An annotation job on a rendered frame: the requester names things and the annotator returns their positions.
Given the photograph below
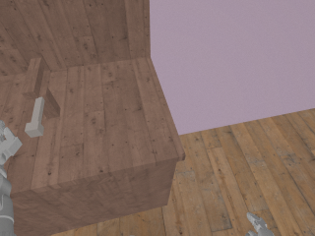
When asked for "robot right hand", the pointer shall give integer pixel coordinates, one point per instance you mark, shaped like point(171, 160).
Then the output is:
point(260, 226)

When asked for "robot left hand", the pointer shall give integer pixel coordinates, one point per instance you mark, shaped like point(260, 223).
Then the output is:
point(9, 146)

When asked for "tap lever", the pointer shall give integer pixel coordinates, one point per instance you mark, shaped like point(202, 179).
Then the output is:
point(34, 127)

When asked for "left robot forearm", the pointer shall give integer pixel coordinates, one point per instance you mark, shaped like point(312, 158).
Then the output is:
point(6, 206)

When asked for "counter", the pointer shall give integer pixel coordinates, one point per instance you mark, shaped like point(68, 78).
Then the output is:
point(109, 146)

